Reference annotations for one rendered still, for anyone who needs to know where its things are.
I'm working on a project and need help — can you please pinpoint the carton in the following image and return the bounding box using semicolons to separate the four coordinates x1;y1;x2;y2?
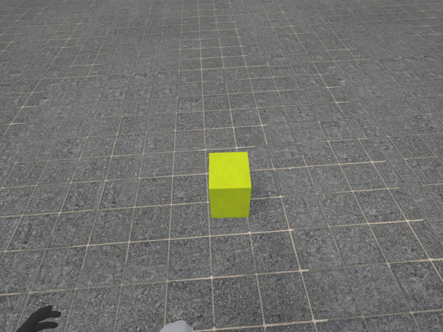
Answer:
209;152;251;218

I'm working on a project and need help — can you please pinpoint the robot left hand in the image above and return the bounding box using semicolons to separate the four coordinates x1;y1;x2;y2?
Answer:
16;305;61;332

